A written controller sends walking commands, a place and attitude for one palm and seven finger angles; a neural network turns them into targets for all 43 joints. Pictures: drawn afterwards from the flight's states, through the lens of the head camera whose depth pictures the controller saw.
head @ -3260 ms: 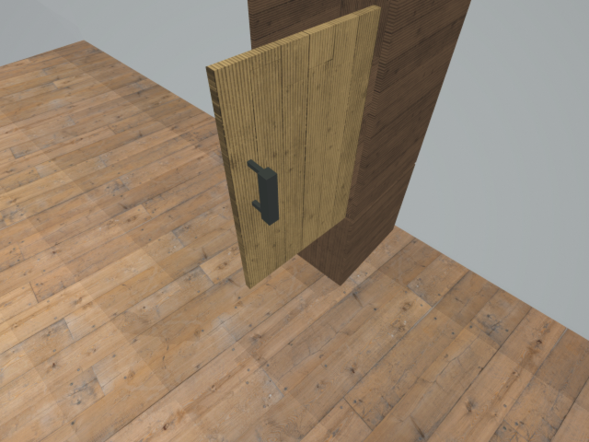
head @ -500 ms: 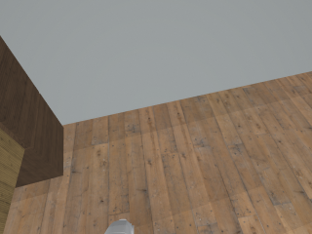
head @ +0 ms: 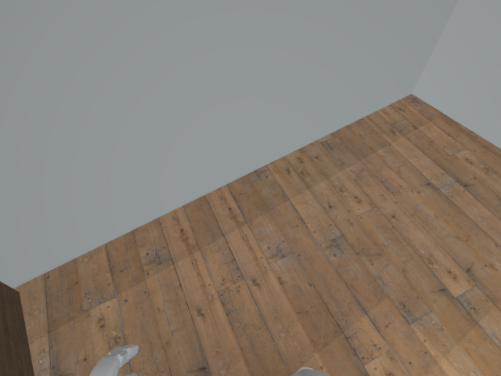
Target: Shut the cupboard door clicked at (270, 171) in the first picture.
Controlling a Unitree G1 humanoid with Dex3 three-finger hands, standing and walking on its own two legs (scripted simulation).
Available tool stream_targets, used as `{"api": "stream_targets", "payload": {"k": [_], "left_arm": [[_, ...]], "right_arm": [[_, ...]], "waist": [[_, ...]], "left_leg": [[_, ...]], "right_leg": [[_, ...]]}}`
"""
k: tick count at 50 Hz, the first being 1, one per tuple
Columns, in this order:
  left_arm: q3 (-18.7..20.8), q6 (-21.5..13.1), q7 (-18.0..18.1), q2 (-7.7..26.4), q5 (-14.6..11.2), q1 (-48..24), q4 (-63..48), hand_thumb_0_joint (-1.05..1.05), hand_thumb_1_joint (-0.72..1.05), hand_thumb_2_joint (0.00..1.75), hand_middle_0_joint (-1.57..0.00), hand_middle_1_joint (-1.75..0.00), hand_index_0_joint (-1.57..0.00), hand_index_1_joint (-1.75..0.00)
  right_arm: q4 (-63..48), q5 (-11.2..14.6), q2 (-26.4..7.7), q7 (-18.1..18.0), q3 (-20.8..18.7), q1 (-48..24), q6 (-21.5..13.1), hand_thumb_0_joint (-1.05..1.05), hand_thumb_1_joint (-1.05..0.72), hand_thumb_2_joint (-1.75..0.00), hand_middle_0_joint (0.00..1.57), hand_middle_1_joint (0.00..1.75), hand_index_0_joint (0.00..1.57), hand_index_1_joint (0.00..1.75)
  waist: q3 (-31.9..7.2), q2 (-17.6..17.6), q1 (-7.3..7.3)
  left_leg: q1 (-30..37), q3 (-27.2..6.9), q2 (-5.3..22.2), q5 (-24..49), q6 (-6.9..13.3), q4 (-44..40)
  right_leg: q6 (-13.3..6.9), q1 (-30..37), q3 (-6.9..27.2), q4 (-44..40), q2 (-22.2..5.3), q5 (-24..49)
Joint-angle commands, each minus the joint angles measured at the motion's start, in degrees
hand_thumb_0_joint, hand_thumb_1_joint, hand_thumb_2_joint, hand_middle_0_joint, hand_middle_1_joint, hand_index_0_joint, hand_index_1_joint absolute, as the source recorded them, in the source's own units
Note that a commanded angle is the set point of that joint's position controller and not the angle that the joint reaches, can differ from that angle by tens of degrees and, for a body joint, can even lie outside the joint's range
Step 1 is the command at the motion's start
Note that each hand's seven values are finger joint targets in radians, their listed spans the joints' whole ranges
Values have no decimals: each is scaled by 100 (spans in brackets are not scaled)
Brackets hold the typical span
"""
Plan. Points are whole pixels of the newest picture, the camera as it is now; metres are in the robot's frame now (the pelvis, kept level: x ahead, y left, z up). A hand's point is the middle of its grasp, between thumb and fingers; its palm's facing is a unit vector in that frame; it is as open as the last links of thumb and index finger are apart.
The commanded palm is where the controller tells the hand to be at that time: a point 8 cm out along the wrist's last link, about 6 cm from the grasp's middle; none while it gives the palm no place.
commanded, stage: walk to a spot facing it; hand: left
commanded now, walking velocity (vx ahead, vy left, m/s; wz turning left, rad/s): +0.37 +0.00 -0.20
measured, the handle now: out of the picture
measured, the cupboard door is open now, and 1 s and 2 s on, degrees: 85 85 85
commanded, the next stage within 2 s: turn to face it in 0.66 s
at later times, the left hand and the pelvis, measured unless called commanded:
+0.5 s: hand (171, 292) +0.30 +0.18 -0.17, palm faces -0.10 -0.98 -0.16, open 7.4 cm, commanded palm none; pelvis +0.22 +0.00 +0.01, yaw -7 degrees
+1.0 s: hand (207, 228) +0.47 +0.12 -0.19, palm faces -0.02 -0.99 -0.17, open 7.3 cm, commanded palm none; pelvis +0.43 -0.06 -0.01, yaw -4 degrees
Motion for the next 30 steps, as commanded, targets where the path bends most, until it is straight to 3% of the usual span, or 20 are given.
{"api": "stream_targets", "payload": {"k": [1, 2, 3, 4, 5, 7, 10, 12, 13, 14, 15, 16, 17, 19, 21, 22, 24, 27, 29, 30], "left_arm": [[372, -229, 223, 1464, -14, 2356, 440, 0, 90, 90, -20, -30, -20, -30], [356, -175, 298, 1450, -109, 2271, 438, 0, 90, 90, -20, -30, -20, -30], [292, -201, 368, 1209, -75, 1815, 368, 0, 90, 90, -20, -30, -20, -30], [205, -212, 407, 888, -78, 1379, 257, 0, 90, 90, -20, -30, -20, -30], [127, -233, 418, 663, -75, 1027, 175, 0, 90, 90, -20, -30, -20, -30], [108, -298, 403, 609, -26, 717, 156, 0, 90, 90, -20, -30, -20, -30], [128, -333, 316, 721, -53, 659, 270, 0, 90, 90, -20, -30, -20, -30], [145, -312, 300, 647, -69, 650, 351, 0, 90, 90, -20, -30, -20, -30], [116, -282, 288, 530, -74, 611, 312, 0, 90, 90, -20, -30, -20, -30], [57, -262, 259, 222, -80, 667, 235, 0, 90, 90, -20, -30, -20, -30], [-25, -268, 237, -36, -104, 640, 69, 0, 90, 90, -20, -30, -20, -30], [-10, -310, 254, 141, -29, 187, -39, 0, 90, 90, -20, -30, -20, -30], [-20, -347, 238, 163, -25, -79, -60, 0, 90, 90, -20, -30, -20, -30], [-10, -314, 156, 68, -9, -65, 53, 0, 90, 90, -20, -30, -20, -30], [-64, -217, 102, -96, -21, 99, 118, 0, 90, 90, -20, -30, -20, -30], [-91, -206, 86, -172, -29, 63, 143, 0, 90, 90, -20, -30, -20, -30], [-105, -182, 76, -215, -35, 64, 168, 0, 90, 90, -20, -30, -20, -30], [-63, -186, 84, -133, -22, 147, 224, 0, 90, 90, -20, -30, -20, -30], [15, -194, 106, 31, -7, 677, 403, 0, 90, 90, -20, -30, -20, -30], [95, -242, 146, 318, 5, 1360, 613, 0, 90, 90, -20, -30, -20, -30]], "right_arm": [[-756, 192, -343, 57, -83, -614, -159, 0, -90, -90, 20, 30, 20, 30], [-845, 135, -567, 57, -141, -1056, -148, 0, -90, -90, 20, 30, 20, 30], [-765, 145, -489, 33, -172, -978, -165, 0, -90, -90, 20, 30, 20, 30], [-664, 112, -582, 17, -186, -897, -151, 0, -90, -90, 20, 30, 20, 30], [-553, 86, -544, 20, -186, -809, -101, 0, -90, -90, 20, 30, 20, 30], [-403, 90, -300, 63, -160, -556, -46, 0, -90, -90, 20, 30, 20, 30], [-333, 73, -157, 133, -120, -472, -77, 0, -90, -90, 20, 30, 20, 30], [-237, 57, -228, 114, -157, -140, -141, 0, -90, -90, 20, 30, 20, 30], [-105, 59, -444, 78, -205, 288, -187, 0, -90, -90, 20, 30, 20, 30], [53, -6, -918, 16, -321, 872, -227, 0, -90, -90, 20, 30, 20, 30], [132, -89, -1440, -52, -427, 1528, -241, 0, -90, -90, 20, 30, 20, 30], [135, -66, -1302, -81, -398, 1425, -201, 0, -90, -90, 20, 30, 20, 30], [21, -35, -1134, -85, -336, 1153, -213, 0, -90, -90, 20, 30, 20, 30], [-75, -16, -710, -107, -229, 613, -307, 0, -90, -90, 20, 30, 20, 30], [-35, 5, -691, -119, -211, 378, -359, 0, -90, -90, 20, 30, 20, 30], [7, 5, -666, -114, -227, 365, -355, 0, -90, -90, 20, 30, 20, 30], [58, 23, -669, -77, -217, 328, -303, 0, -90, -90, 20, 30, 20, 30], [94, 22, -715, -46, -236, 243, -204, 0, -90, -90, 20, 30, 20, 30], [99, 42, -694, -43, -209, 128, -150, 0, -90, -90, 20, 30, 20, 30], [89, 93, -611, -28, -183, 23, -153, 0, -90, -90, 20, 30, 20, 30]], "waist": [[-957, -2234, 1256], [-450, -1098, 1240], [-507, -1363, 916], [-448, -1454, 689], [-350, -1300, 463], [-259, -1005, 184], [-83, -542, 94], [-106, -252, -64], [-186, 154, -271], [-394, 1252, -487], [-666, 2195, -687], [-370, 1511, -648], [-26, 1055, -511], [251, 671, -193], [16, 710, 12], [-61, 763, -5], [-24, 831, 14], [81, 676, 96], [-78, 387, 412], [-351, -138, 753]], "left_leg": [[-3594, 184, -505, -1719, 158, 3459], [-3991, -718, -260, -1658, 222, 4187], [-4022, -973, -32, -1122, 212, 4417], [-3750, -1130, 171, -782, 172, 4136], [-3196, -1121, 237, -595, 123, 3704], [-2316, -968, 166, -428, 102, 2720], [-1426, -462, -208, 451, 46, 1317], [-531, -274, -393, 935, 39, 506], [163, -453, -308, 729, 90, 276], [849, -1773, 506, -232, 431, -316], [1335, -3754, 1867, -992, 1080, -1285], [1085, -4116, 2086, -1020, 1390, -1462], [697, -3791, 2042, -486, 1426, -1363], [117, -2645, 1656, 396, 1165, -1476], [203, -1482, 1297, 1414, 1009, -1372], [162, -1026, 1114, 1640, 912, -1320], [-102, -647, 986, 1399, 886, -1377], [-406, -543, 1002, 609, 830, -1232], [-626, -327, 782, 754, 661, -529], [-1133, 4, 462, 1042, 483, 599]], "right_leg": [[-1286, 4044, 3548, -2041, -2037, -939], [-1563, 3512, 3792, -2335, -2200, -668], [-1522, 3288, 3372, -2184, -1956, -579], [-1329, 2824, 2683, -2139, -1716, -160], [-1165, 2177, 2076, -2157, -1484, 249], [-1038, 1415, 1519, -2193, -1272, 520], [-861, 920, 1190, -2186, -934, -243], [-693, 618, 1042, -1802, -674, -711], [-607, 228, 933, -1203, -467, -876], [-367, -475, 613, 271, 58, -944], [-113, -1365, 18, 2125, 636, -1874], [-201, -1832, 608, 3167, 320, -1701], [-189, -2157, 713, 3719, 9, -1177], [-54, -1944, 778, 3548, -280, -510], [24, -1442, 547, 2424, -320, -416], [35, -1069, 347, 1761, -287, -350], [27, -462, 23, 807, -155, -149], [-14, 320, -249, 127, 51, 147], [-92, 1310, -390, -339, 267, 326], [-266, 2367, 28, -612, 82, 48]]}}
